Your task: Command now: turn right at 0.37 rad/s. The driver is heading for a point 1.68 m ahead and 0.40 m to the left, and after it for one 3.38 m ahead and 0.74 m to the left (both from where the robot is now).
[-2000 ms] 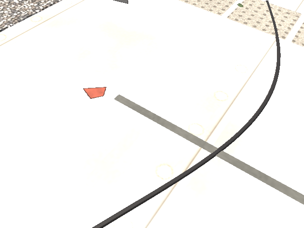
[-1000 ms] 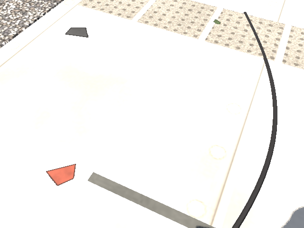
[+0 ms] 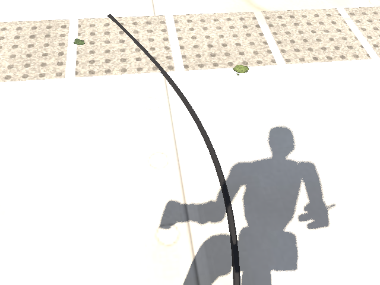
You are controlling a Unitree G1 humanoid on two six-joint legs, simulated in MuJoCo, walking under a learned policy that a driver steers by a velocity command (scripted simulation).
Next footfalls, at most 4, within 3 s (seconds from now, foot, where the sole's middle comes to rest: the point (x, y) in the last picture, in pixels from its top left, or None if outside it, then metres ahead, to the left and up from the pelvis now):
0.16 right None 0.03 -0.14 -0.78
0.96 left None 0.14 0.11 -0.78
1.36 right None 0.29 -0.12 -0.78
2.74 left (156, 230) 0.64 0.11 -0.78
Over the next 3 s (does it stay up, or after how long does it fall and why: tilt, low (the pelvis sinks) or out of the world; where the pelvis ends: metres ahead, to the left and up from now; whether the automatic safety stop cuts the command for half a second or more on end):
stays up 0.61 0.04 0.00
